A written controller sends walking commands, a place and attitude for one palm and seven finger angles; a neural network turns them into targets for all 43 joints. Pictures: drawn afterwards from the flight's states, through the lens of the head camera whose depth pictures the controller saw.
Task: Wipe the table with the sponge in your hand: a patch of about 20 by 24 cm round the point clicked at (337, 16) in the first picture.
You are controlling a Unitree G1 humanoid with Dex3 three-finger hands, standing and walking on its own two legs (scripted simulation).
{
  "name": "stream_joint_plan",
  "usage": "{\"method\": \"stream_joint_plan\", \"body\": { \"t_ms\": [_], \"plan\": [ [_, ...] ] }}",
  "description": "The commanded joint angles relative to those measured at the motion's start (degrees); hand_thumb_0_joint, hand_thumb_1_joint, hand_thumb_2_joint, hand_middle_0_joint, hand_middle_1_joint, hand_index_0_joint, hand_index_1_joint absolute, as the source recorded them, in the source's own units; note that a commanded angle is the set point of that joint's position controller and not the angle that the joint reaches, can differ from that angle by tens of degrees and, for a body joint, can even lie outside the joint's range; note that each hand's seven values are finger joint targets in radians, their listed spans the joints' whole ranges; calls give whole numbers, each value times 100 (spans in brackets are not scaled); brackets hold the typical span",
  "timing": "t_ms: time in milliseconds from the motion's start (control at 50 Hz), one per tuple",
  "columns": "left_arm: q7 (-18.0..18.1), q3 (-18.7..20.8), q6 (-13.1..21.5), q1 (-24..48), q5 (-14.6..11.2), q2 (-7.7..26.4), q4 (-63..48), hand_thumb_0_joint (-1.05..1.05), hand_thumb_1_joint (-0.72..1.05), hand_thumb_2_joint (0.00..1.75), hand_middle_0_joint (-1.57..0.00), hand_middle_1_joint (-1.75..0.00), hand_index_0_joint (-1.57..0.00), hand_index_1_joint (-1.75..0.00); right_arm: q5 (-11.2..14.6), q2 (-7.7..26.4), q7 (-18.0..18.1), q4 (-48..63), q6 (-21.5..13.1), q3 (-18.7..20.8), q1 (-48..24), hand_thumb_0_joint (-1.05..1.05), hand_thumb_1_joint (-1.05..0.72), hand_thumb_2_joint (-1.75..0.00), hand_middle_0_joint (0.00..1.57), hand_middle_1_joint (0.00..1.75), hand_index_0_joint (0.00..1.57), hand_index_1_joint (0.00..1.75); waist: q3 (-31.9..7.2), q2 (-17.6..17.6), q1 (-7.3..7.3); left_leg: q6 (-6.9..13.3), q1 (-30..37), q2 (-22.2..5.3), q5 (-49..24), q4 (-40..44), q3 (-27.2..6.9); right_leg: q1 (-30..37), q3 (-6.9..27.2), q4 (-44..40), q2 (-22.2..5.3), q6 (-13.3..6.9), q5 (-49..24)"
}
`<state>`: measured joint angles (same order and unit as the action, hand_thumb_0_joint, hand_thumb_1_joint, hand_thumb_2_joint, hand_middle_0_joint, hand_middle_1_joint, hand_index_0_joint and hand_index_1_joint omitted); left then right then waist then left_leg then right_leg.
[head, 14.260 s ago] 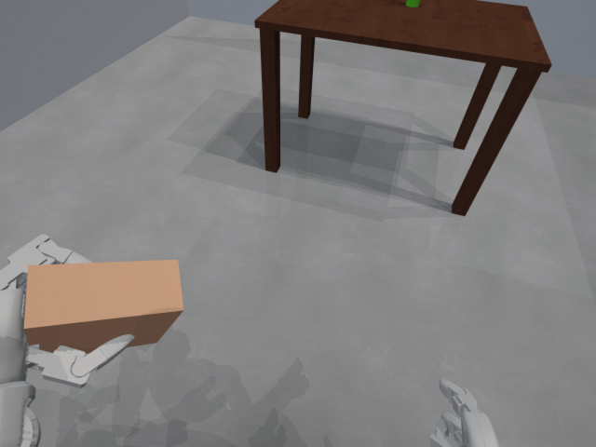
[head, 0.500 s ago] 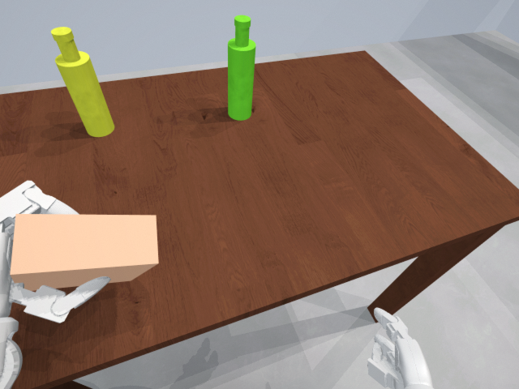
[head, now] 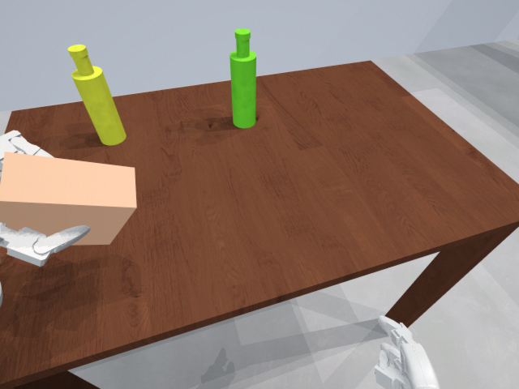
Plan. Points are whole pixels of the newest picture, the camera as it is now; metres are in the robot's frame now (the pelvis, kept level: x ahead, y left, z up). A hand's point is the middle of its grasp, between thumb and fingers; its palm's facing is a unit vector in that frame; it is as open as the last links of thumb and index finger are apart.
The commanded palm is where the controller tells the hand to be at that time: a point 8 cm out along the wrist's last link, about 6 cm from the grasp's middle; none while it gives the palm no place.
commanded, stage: turn the palm down, sponge in hand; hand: left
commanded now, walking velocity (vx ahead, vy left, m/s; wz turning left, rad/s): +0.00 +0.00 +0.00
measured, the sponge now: (86, 207) +0.28 +0.25 +0.17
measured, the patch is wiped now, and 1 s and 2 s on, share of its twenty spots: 0.00 0.00 0.00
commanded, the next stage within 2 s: none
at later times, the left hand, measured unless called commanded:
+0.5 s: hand (92, 253) +0.22 +0.22 +0.16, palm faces +0.21 -0.57 -0.80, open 9.7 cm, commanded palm +0.18 +0.26 +0.21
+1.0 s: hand (79, 248) +0.22 +0.23 +0.17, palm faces +0.25 -0.31 -0.92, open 9.7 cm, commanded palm +0.18 +0.25 +0.22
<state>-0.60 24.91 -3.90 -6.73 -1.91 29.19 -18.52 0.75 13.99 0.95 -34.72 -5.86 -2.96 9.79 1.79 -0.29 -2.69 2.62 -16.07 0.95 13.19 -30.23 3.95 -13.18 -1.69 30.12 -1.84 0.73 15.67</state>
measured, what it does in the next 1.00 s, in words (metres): stands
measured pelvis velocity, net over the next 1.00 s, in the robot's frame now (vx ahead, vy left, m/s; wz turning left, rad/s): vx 0.00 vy -0.05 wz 0.03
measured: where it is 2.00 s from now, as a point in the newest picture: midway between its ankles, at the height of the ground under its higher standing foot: outside the picture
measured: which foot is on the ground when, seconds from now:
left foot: down 0.00-1.00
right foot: down 0.00-1.00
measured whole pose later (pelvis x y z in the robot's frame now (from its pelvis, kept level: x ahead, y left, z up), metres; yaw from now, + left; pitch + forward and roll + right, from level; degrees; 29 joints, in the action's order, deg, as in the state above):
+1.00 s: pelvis +0.00 -0.05 -0.01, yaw +2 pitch -1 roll +0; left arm -0.7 13.2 -11.4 -15.2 23.9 37.3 -23.9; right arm 2.9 15.0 7.1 -32.7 -3.7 -2.1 8.6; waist -1.6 -6.1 -5.3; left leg -1.0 -20.0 -1.8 16.5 -37.3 0.7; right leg -16.5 -4.6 37.5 0.8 -2.6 20.3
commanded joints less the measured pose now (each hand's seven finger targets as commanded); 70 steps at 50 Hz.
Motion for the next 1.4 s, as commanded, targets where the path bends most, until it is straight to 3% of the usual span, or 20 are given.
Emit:
{"method": "stream_joint_plan", "body": {
  "t_ms": [0, 100, 120, 140, 220, 240, 320, 340, 400, 520, 540, 620, 700, 800, 920, 940, 1040, 1140, 1220, 1380],
  "plan": [
    [-284, -74, -180, -766, 468, 884, -1669, 0, 10, 130, -120, -160, -120, -160, 31, 794, -52, 1206, -233, 300, -970, 0, -90, -90, 20, 30, 20, 30, -739, -277, -144, -305, 620, -381, -506, 603, -662, -435, -464, -40, 329, -216, -790],
    [186, 941, 743, -289, 373, 1551, -2162, 0, 10, 130, -120, -160, -120, -160, -122, 658, 189, 1163, -255, 323, -1007, 0, -90, -90, 20, 30, 20, 30, -1108, -115, -125, -241, 552, -252, -121, 244, -544, -687, -410, 19, 386, -144, -257],
    [335, 1372, 804, 86, 419, 2124, -2216, 0, 10, 130, -120, -160, -120, -160, -73, 717, 230, 1095, -245, 358, -1045, 0, -90, -90, 20, 30, 20, 30, -1230, -389, -130, -236, 545, -214, 208, 174, -481, -765, -282, -6, 390, -147, 0],
    [411, 810, 865, 425, 499, 1546, -2180, 0, 10, 130, -120, -160, -120, -160, -97, 515, 239, 1147, -266, 290, -997, 0, -90, -90, 20, 30, 20, 30, -1181, -687, -120, -238, 510, -139, 89, 131, -448, -749, -303, -41, 345, -186, -13],
    [454, 778, 494, 568, 813, 1896, -1108, 0, 10, 130, -120, -160, -120, -160, -20, 689, 359, 884, -168, 347, -867, 0, -90, -90, 20, 30, 20, 30, -1007, -915, 40, -208, 376, -90, 341, -58, -324, -960, -133, -158, 258, -152, 222],
    [332, 386, 351, 654, 849, 1589, -1011, 0, 10, 130, -120, -160, -120, -160, -25, 635, 396, 952, -146, 297, -895, 0, -90, -90, 20, 30, 20, 30, -933, -837, 42, -178, 311, -66, 219, -99, -298, -860, -123, -237, 206, -157, 144],
    [-265, 318, -67, 814, 1016, 2140, -654, 0, 10, 130, -120, -160, -120, -160, 113, 729, 582, 1027, -91, 267, -1029, 0, -90, -90, 20, 30, 20, 30, -863, -434, 53, -132, 268, -34, 86, -304, -213, -764, 250, -475, 93, -85, 287],
    [-400, 109, -6, 876, 1060, 1920, -806, 0, 10, 130, -120, -160, -120, -160, 78, 656, 586, 1100, -101, 259, -1023, 0, -90, -90, 20, 30, 20, 30, -949, -342, -17, -124, 236, -53, -134, -398, -267, -607, 265, -438, 49, -103, -3],
    [-634, 478, 329, 525, 1048, 2280, -1087, 0, 10, 130, -120, -160, -120, -160, 23, 671, 622, 1133, -123, 333, -841, 0, -90, -90, 20, 30, 20, 30, -1189, -17, -104, -111, 174, -86, -516, -617, -324, -393, 442, -358, -53, 0, -518],
    [-160, 1463, 502, -197, 1048, 2857, -981, 0, 10, 130, -120, -160, -120, -160, 74, 678, 511, 1073, -193, 467, -757, 0, -90, -90, 20, 30, 20, 30, -1234, -310, -367, -252, -295, -111, -632, -1015, -370, -206, 888, -136, -310, 13, -1152],
    [-89, 1048, 419, -248, 1077, 2375, -1036, 0, 10, 130, -120, -160, -120, -160, 69, 645, 483, 1144, -144, 462, -682, 0, -90, -90, 20, 30, 20, 30, -1309, -281, -333, -259, -388, -133, -638, -1029, -395, -111, 862, -52, -392, 38, -1439],
    [86, 1035, -96, -564, 1325, 2641, -746, 0, 10, 130, -120, -160, -120, -160, 164, 778, 528, 1151, -27, 490, -684, 0, -90, -90, 20, 30, 20, 30, -903, -131, -333, -250, -558, -139, -441, -986, -347, -369, 920, -69, -359, 50, -1098],
    [-66, 548, -237, -190, 1647, 2521, -1152, 0, 10, 130, -120, -160, -120, -160, 178, 768, 658, 1324, -46, 458, -648, 0, -90, -90, 20, 30, 20, 30, -1140, 87, -209, -127, -307, -159, -524, -895, -344, -418, 686, -54, -257, 93, -1033],
    [-24, 348, -95, 97, 2114, 2544, -1639, 0, 10, 130, -120, -160, -120, -160, 157, 690, 701, 1297, -200, 396, -783, 0, -90, -90, 20, 30, 20, 30, -1315, -174, -266, -95, 119, -144, -606, -730, -377, -549, 423, -105, -116, 2, -731],
    [370, 391, -661, 234, 2734, 2692, -1439, 0, 10, 130, -120, -160, -120, -160, 221, 645, 642, 1176, -167, 265, -1212, 0, -90, -90, 20, 30, 20, 30, -1019, -767, -439, -200, 181, -142, -396, -288, -423, -518, 301, -213, 26, -159, -265],
    [356, -62, -775, 276, 2768, 2204, -1458, 0, 10, 130, -120, -160, -120, -160, 221, 600, 626, 1255, -135, 231, -1158, 0, -90, -90, 20, 30, 20, 30, -1082, -638, -362, -182, 193, -184, -457, -191, -418, -379, 98, -183, 36, -136, -438],
    [53, -510, -1495, 743, 3204, 2214, -1216, 0, 10, 130, -120, -160, -120, -160, 266, 648, 607, 1181, 63, 66, -1566, 0, -90, -90, 20, 30, 20, 30, -961, -390, -412, -185, 332, -210, -367, 203, -519, -264, 57, -386, 82, -170, -277],
    [-309, -1062, -1597, 1106, 3725, 1981, -1515, 0, 10, 130, -120, -160, -120, -160, 299, 559, 598, 1198, 98, 9, -1846, 0, -90, -90, 20, 30, 20, 30, -1045, -627, -364, -144, 718, -194, -493, 397, -590, -125, 29, -483, 165, -241, -351],
    [-279, -640, -1489, 1177, 4054, 2464, -1796, 0, 10, 130, -120, -160, -120, -160, 266, 541, 562, 1124, 41, -16, -2138, 0, -90, -90, 20, 30, 20, 30, -1161, -773, -533, -177, 820, -164, -496, 568, -748, 91, 237, -546, 211, -332, -312],
    [-107, -935, -1819, 1451, 4489, 2233, -1217, 0, 10, 130, -120, -160, -120, -160, 215, 619, 470, 905, 190, 15, -2163, 0, -90, -90, 20, 30, 20, 30, -1212, -726, -606, -232, 803, -198, -666, 819, -822, 282, 197, -626, 132, -353, -438]
  ]
}}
